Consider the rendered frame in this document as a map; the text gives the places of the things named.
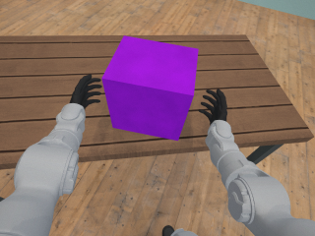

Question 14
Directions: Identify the robot left forearm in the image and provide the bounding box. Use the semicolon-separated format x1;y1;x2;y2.
14;103;86;189

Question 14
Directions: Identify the robot right upper arm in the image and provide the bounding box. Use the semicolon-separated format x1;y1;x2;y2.
227;176;315;236

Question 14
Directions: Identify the carton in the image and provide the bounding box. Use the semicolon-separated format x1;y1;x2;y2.
101;35;199;141

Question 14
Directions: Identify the robot left upper arm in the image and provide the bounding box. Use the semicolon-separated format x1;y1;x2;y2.
0;144;79;236

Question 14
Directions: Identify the robot right forearm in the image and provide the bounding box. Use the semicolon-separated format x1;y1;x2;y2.
205;120;291;210

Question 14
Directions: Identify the right robot foot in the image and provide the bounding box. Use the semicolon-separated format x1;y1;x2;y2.
161;225;174;236

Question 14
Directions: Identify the left robot hand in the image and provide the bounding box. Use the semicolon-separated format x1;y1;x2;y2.
69;74;102;109

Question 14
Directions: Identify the right robot hand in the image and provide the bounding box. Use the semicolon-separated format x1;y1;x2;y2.
198;89;227;125

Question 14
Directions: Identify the table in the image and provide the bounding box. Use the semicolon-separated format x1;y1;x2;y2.
0;34;314;202

